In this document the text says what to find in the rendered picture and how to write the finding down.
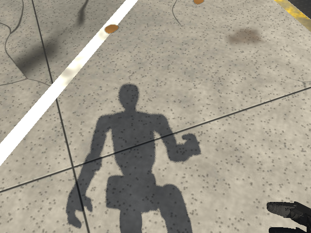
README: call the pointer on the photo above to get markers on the right robot hand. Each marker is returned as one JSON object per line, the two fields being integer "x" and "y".
{"x": 295, "y": 211}

